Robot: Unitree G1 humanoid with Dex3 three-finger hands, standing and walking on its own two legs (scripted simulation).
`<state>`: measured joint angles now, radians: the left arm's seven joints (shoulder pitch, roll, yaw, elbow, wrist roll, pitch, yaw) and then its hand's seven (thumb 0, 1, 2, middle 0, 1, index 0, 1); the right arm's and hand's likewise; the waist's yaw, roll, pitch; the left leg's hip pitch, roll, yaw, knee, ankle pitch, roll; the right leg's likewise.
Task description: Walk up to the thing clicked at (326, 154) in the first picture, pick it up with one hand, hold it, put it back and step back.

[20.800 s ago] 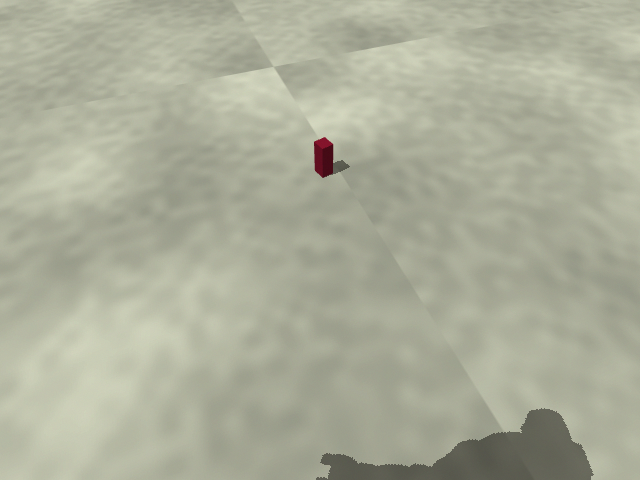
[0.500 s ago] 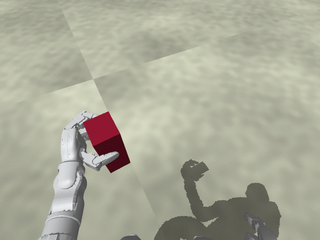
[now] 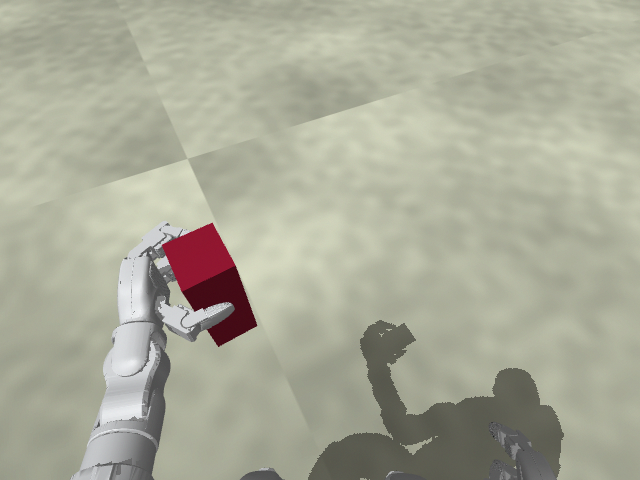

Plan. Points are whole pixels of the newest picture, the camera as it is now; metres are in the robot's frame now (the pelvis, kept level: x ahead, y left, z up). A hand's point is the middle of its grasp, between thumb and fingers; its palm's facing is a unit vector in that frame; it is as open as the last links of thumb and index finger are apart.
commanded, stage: hold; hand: left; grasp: from the side
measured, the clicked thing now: (215, 290) +0.34 +0.15 +0.03
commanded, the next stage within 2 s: crouch in 0.22 s
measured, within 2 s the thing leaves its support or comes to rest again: neither
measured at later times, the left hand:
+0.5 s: hand (197, 285) +0.34 +0.18 +0.04, palm faces +0.16 -0.99 -0.01, open 10.6 cm
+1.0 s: hand (216, 329) +0.38 +0.21 -0.19, palm faces +0.24 -0.97 -0.02, open 10.6 cm
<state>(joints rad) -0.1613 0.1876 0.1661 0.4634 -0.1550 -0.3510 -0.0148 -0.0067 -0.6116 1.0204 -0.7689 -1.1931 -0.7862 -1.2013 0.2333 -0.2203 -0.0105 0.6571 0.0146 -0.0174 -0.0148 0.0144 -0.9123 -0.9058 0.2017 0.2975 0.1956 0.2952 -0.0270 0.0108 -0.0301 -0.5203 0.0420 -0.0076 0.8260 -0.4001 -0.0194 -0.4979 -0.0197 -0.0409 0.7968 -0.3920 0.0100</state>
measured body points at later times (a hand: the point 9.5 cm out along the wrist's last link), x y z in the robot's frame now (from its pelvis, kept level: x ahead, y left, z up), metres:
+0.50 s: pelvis -0.01 +0.00 +0.00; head +0.04 +0.00 +0.44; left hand +0.32 +0.23 +0.04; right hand +0.12 -0.25 -0.11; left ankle +0.01 +0.13 -0.70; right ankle +0.01 -0.13 -0.70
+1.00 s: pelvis -0.04 +0.00 -0.17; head +0.12 +0.03 +0.25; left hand +0.36 +0.26 -0.18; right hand +0.08 -0.26 -0.29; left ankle +0.01 +0.13 -0.70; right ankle +0.01 -0.13 -0.70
